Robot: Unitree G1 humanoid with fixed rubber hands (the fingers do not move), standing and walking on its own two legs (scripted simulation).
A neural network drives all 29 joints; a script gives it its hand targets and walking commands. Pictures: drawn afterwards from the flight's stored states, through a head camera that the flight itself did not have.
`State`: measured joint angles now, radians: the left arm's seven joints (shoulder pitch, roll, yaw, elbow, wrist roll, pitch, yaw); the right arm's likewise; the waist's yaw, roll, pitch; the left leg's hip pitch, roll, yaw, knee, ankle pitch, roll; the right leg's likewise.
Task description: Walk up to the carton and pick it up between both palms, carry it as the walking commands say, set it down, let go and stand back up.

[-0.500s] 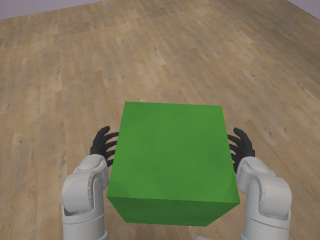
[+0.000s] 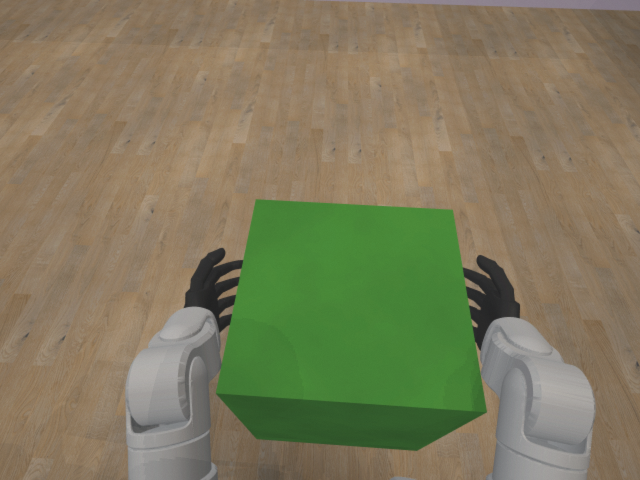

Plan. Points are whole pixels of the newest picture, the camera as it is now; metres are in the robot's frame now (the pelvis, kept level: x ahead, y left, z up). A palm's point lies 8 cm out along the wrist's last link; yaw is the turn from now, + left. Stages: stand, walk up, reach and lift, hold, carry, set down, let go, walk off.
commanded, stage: carry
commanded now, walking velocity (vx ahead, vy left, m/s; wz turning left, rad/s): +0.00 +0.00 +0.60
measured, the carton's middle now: (344, 337) +0.29 -0.01 +0.00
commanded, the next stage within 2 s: none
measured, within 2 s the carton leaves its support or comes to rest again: neither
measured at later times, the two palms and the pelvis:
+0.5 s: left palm (95, 428) +0.16 +0.21 +0.11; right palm (430, 332) +0.25 -0.09 +0.10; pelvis -0.05 -0.02 +0.01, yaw +19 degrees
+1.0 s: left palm out of the picture +0.03 +0.22 +0.12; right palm (407, 413) +0.18 -0.06 +0.10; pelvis -0.13 -0.03 +0.01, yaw +29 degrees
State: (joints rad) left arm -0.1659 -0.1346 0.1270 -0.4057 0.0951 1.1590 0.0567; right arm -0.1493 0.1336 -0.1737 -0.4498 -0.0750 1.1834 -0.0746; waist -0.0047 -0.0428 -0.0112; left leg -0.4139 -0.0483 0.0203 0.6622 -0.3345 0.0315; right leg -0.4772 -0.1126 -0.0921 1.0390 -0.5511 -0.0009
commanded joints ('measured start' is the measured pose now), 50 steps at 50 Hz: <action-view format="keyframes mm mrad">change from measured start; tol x32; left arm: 1 -420 -834 -755 -168 -385 11 -208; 50 -393 -848 -668 31 -352 45 -251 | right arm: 1 -376 823 798 -56 356 9 249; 50 -546 818 850 -22 365 38 252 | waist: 1 -15 232 -365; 6 15 175 -366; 8 12 -365 -362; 22 14 -241 -340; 26 -28 392 -358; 43 22 219 -299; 45 26 -392 -297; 50 1 -102 -149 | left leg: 1 387 284 -312 -119 1000 128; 6 103 234 -334 -99 637 64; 9 -214 41 -18 506 -331 -62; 21 0 17 119 55 -88 -79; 27 384 413 -431 -204 920 147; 43 -148 202 -309 -371 88 -32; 46 -275 66 -37 466 -180 -87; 50 -169 66 -33 500 -16 -67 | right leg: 1 -88 54 33 -75 -31 97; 7 494 -105 240 -662 510 1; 17 467 -248 91 -537 1075 -95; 23 372 -278 5 -434 821 -10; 27 -189 -12 37 117 -141 118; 38 50 74 64 -106 -13 75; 44 565 -111 290 -796 3 -44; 50 177 -224 138 -772 217 -65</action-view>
